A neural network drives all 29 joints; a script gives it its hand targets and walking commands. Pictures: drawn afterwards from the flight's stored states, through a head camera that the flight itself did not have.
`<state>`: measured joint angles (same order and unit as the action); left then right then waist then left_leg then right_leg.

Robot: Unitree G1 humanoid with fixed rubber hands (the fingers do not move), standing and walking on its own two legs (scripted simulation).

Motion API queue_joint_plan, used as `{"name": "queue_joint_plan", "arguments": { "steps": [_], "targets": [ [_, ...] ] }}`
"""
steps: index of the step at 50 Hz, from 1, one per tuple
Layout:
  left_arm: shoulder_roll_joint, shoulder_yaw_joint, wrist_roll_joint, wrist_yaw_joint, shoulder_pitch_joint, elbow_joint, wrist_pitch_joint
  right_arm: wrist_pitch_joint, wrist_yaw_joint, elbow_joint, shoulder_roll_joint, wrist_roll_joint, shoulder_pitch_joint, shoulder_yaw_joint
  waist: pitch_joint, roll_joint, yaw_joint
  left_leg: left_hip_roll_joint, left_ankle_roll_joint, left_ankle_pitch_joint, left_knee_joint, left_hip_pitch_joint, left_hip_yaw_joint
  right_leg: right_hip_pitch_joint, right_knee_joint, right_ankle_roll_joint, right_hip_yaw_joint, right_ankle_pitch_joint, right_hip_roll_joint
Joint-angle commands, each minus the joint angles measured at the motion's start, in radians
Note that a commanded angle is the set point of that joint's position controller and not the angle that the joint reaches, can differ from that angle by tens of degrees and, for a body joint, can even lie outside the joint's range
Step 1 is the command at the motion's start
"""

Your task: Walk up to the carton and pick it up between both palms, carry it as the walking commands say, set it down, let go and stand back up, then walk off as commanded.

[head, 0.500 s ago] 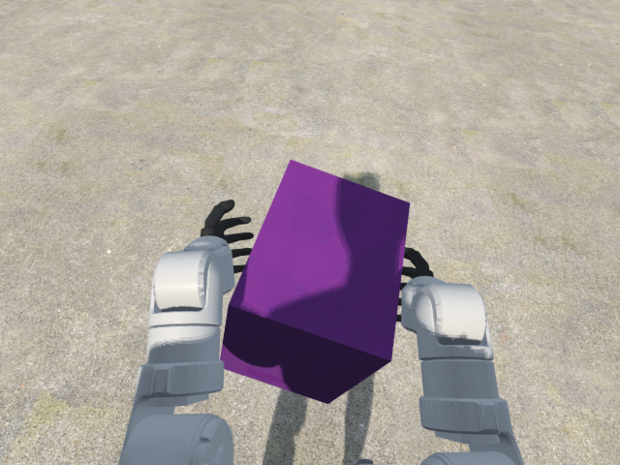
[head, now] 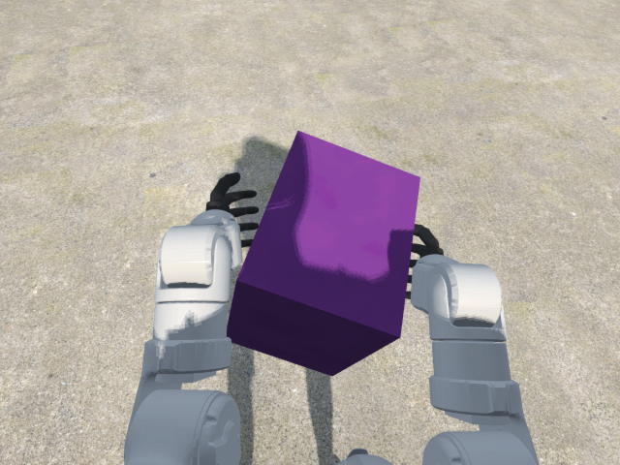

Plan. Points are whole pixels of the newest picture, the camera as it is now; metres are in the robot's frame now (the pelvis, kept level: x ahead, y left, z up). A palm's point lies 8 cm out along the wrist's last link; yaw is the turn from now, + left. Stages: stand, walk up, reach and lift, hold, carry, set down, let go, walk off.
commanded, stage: carry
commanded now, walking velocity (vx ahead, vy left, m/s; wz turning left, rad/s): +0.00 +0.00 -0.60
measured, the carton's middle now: (316, 263) +0.40 +0.01 +0.01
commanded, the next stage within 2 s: none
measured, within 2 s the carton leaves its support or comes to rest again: neither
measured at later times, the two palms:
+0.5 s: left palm (348, 209) +0.42 -0.03 +0.11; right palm (555, 296) +0.31 -0.27 +0.09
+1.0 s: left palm (427, 225) +0.40 -0.13 +0.11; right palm out of the picture +0.23 -0.33 +0.09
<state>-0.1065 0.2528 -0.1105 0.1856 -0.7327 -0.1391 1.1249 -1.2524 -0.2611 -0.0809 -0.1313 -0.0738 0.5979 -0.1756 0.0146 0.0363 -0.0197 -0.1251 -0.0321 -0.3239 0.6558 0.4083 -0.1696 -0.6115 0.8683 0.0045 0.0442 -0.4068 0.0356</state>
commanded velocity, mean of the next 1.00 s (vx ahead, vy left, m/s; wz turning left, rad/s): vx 0.00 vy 0.00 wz -0.60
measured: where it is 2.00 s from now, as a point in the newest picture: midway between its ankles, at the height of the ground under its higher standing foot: outside the picture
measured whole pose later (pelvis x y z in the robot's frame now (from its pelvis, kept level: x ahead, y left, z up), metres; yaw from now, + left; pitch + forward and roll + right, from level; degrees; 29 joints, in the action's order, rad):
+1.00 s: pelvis +0.01 -0.03 +0.01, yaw -30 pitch +6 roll +2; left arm -0.12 0.18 -0.12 0.19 -0.70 -0.13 1.12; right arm -1.28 -0.23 -0.04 -0.10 -0.10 0.58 -0.18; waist 0.01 0.09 -0.03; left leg -0.05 -0.08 -0.53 0.85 0.47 -0.07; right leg -0.51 0.54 0.06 -0.04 -0.13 0.05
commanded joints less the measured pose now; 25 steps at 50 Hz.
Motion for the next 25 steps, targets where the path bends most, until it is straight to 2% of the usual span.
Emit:
{"name": "queue_joint_plan", "arguments": {
  "steps": [1, 2, 3, 4, 5, 6, 7, 8, 9, 10, 11, 12, 13, 14, 15, 16, 17, 18, 19, 20, 21, 22, 23, 24, 25],
  "targets": [
    [-1.170, -0.563, 0.381, -0.246, -0.377, -0.160, 0.066, 0.106, 0.296, 0.247, -0.947, 0.371, 0.905, 0.569, -0.458, -0.189, 0.006, -0.254, 0.099, 0.504, -0.103, -0.360, 0.124, 0.080, -0.126, -0.013, 0.056, -0.016, -0.027],
    [-1.120, -0.571, 0.409, -0.253, -0.362, -0.180, 0.061, 0.126, 0.280, 0.220, -0.900, 0.359, 0.879, 0.554, -0.462, -0.185, 0.016, -0.238, 0.071, 0.564, -0.020, -0.347, 0.101, 0.142, -0.261, -0.001, 0.080, 0.005, -0.010],
    [-1.156, -0.630, 0.444, -0.258, -0.522, -0.117, 0.037, 0.136, 0.272, 0.280, -0.883, 0.363, 1.000, 0.589, -0.517, -0.148, 0.018, -0.194, 0.017, 0.543, 0.068, -0.292, 0.016, 0.295, -0.329, 0.007, 0.038, 0.174, -0.009],
    [-1.168, -0.596, 0.435, -0.268, -0.423, -0.215, 0.056, 0.113, 0.270, 0.262, -0.882, 0.365, 0.984, 0.583, -0.525, -0.052, 0.021, -0.143, -0.040, 0.423, 0.173, -0.181, -0.014, 0.406, -0.399, 0.016, -0.071, 0.333, -0.076],
    [-1.165, -0.576, 0.415, -0.274, -0.354, -0.173, 0.047, 0.098, 0.272, 0.231, -0.914, 0.324, 0.858, 0.560, -0.543, 0.241, 0.022, -0.061, -0.078, 0.074, 0.305, 0.036, -0.028, 0.566, -0.372, 0.096, -0.288, 0.817, -0.244],
    [-1.117, -0.570, 0.434, -0.278, -0.373, -0.223, 0.048, 0.109, 0.265, 0.230, -0.879, 0.350, 0.889, 0.571, -0.534, 0.381, 0.011, 0.013, -0.111, -0.329, 0.360, 0.215, 0.000, 0.685, -0.300, 0.163, -0.424, 1.227, -0.342],
    [-1.142, -0.587, 0.435, -0.266, -0.393, -0.192, 0.039, 0.101, 0.273, 0.213, -0.923, 0.332, 0.878, 0.567, -0.565, 0.244, 0.025, -0.003, -0.091, -0.328, 0.364, 0.227, 0.109, 0.720, -0.237, 0.197, -0.380, 1.336, -0.325],
    [-1.153, -0.595, 0.426, -0.256, -0.395, -0.168, 0.040, 0.108, 0.286, 0.255, -0.960, 0.368, 0.926, 0.578, -0.512, 0.133, 0.027, 0.019, -0.096, -0.297, 0.404, 0.250, 0.089, 0.673, -0.250, 0.199, -0.390, 1.363, -0.311],
    [-1.143, -0.605, 0.418, -0.258, -0.390, -0.153, 0.055, 0.099, 0.297, 0.171, -0.926, 0.351, 0.828, 0.552, -0.503, 0.013, 0.028, 0.022, -0.104, -0.298, 0.434, 0.236, 0.107, 0.635, -0.286, 0.187, -0.358, 1.196, -0.311],
    [-1.132, -0.608, 0.450, -0.255, -0.504, -0.062, 0.041, 0.114, 0.297, 0.228, -0.950, 0.404, 0.915, 0.612, -0.566, 0.026, 0.030, 0.032, -0.108, -0.238, 0.478, 0.232, 0.115, 0.658, -0.284, 0.162, -0.362, 1.061, -0.297],
    [-1.147, -0.611, 0.439, -0.248, -0.459, -0.074, 0.051, 0.105, 0.296, 0.176, -0.955, 0.430, 0.870, 0.588, -0.510, -0.026, 0.029, 0.050, -0.100, -0.245, 0.439, 0.311, 0.100, 0.682, -0.283, 0.170, -0.366, 1.057, -0.276],
    [-1.115, -0.585, 0.402, -0.244, -0.366, -0.102, 0.054, 0.106, 0.287, 0.173, -0.993, 0.419, 0.832, 0.608, -0.555, 0.004, 0.024, 0.064, -0.102, -0.177, 0.465, 0.287, 0.112, 0.681, -0.315, 0.170, -0.381, 1.036, -0.284],
    [-1.143, -0.600, 0.431, -0.243, -0.354, -0.059, 0.050, 0.103, 0.288, 0.157, -1.006, 0.431, 0.721, 0.595, -0.570, 0.005, 0.026, 0.064, -0.099, -0.193, 0.466, 0.281, 0.114, 0.676, -0.334, 0.175, -0.383, 0.982, -0.304],
    [-1.121, -0.619, 0.435, -0.245, -0.482, 0.000, 0.035, 0.124, 0.294, 0.291, -1.014, 0.472, 0.953, 0.651, -0.588, 0.062, 0.031, 0.047, -0.089, -0.146, 0.419, 0.272, 0.136, 0.704, -0.323, 0.163, -0.321, 0.969, -0.271],
    [-1.124, -0.620, 0.418, -0.241, -0.480, 0.014, 0.031, 0.117, 0.299, 0.286, -1.038, 0.471, 0.955, 0.666, -0.623, 0.035, 0.030, 0.049, -0.081, -0.142, 0.392, 0.275, 0.160, 0.756, -0.333, 0.162, -0.348, 0.973, -0.279],
    [-1.139, -0.649, 0.447, -0.238, -0.485, 0.064, 0.029, 0.122, 0.294, 0.346, -1.030, 0.489, 0.968, 0.684, -0.607, 0.069, 0.035, 0.059, -0.084, -0.132, 0.343, 0.277, 0.121, 0.736, -0.321, 0.155, -0.271, 0.975, -0.240],
    [-1.123, -0.624, 0.435, -0.227, -0.500, 0.008, 0.032, 0.115, 0.298, 0.310, -0.996, 0.494, 1.005, 0.661, -0.589, 0.099, 0.037, 0.055, -0.073, -0.096, 0.340, 0.161, 0.123, 0.611, -0.346, 0.146, -0.246, 0.907, -0.238],
    [-1.121, -0.626, 0.425, -0.230, -0.499, 0.009, 0.029, 0.127, 0.296, 0.331, -0.988, 0.484, 1.038, 0.673, -0.595, 0.121, 0.041, 0.084, -0.070, -0.112, 0.304, 0.134, 0.129, 0.591, -0.364, 0.154, -0.270, 0.867, -0.222],
    [-1.162, -0.597, 0.397, -0.232, -0.398, -0.087, 0.041, 0.118, 0.287, 0.363, -1.013, 0.494, 1.079, 0.681, -0.592, 0.199, 0.039, 0.084, -0.066, -0.081, 0.292, 0.140, 0.129, 0.604, -0.385, 0.147, -0.314, 0.780, -0.230],
    [-1.098, -0.576, 0.374, -0.227, -0.309, -0.089, 0.040, 0.102, 0.285, 0.286, -0.966, 0.450, 0.904, 0.664, -0.606, 0.179, 0.038, 0.093, -0.059, -0.071, 0.251, 0.137, 0.134, 0.618, -0.361, 0.155, -0.332, 0.806, -0.247],
    [-1.069, -0.568, 0.360, -0.225, -0.390, -0.110, 0.035, 0.113, 0.282, 0.285, -0.974, 0.474, 1.059, 0.676, -0.594, 0.244, 0.029, 0.109, -0.059, -0.084, 0.228, 0.065, 0.131, 0.561, -0.390, 0.130, -0.300, 0.601, -0.197],
    [-1.098, -0.594, 0.362, -0.230, -0.320, -0.080, 0.046, 0.095, 0.297, 0.230, -0.998, 0.448, 0.883, 0.651, -0.615, 0.187, 0.041, 0.122, -0.058, -0.114, 0.193, 0.040, 0.119, 0.523, -0.410, 0.126, -0.311, 0.524, -0.200],
    [-1.110, -0.593, 0.371, -0.231, -0.417, -0.080, 0.040, 0.100, 0.294, 0.259, -0.971, 0.438, 1.006, 0.643, -0.620, 0.188, 0.039, 0.117, -0.049, -0.130, 0.122, 0.017, 0.137, 0.524, -0.403, 0.132, -0.302, 0.514, -0.183],
    [-1.078, -0.584, 0.363, -0.222, -0.435, -0.067, 0.038, 0.101, 0.292, 0.227, -0.965, 0.444, 0.980, 0.634, -0.557, 0.200, 0.033, 0.157, -0.038, -0.132, 0.051, -0.053, 0.094, 0.448, -0.423, 0.113, -0.309, 0.543, -0.154],
    [-1.099, -0.591, 0.342, -0.225, -0.346, -0.047, 0.053, 0.087, 0.296, 0.167, -1.011, 0.416, 0.833, 0.612, -0.538, 0.121, 0.022, 0.125, -0.028, -0.097, -0.080, -0.087, 0.131, 0.432, -0.344, 0.105, -0.299, 0.556, -0.158]
  ]
}}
